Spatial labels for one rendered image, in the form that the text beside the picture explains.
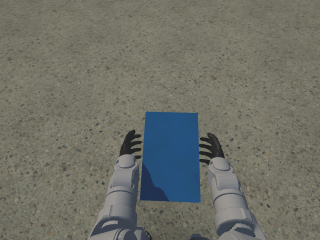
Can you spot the right robot upper arm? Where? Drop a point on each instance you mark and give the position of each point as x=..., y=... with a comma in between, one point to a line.
x=235, y=235

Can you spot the left robot upper arm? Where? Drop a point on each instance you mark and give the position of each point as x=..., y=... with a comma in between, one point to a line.
x=117, y=234

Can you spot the robot right forearm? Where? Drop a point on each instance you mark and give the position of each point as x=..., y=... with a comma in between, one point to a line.
x=231, y=209

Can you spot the robot left forearm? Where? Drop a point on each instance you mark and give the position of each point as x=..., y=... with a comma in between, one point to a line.
x=119, y=209

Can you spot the robot left hand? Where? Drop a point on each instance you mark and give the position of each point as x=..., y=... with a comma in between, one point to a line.
x=127, y=144

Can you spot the robot left thigh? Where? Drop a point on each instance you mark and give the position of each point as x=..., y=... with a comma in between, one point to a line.
x=141, y=235

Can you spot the robot left shin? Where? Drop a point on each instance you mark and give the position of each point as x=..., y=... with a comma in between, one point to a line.
x=140, y=228

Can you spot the carton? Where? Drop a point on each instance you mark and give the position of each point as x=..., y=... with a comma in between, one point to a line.
x=170, y=161

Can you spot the robot right hand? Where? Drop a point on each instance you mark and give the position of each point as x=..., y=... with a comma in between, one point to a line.
x=215, y=148

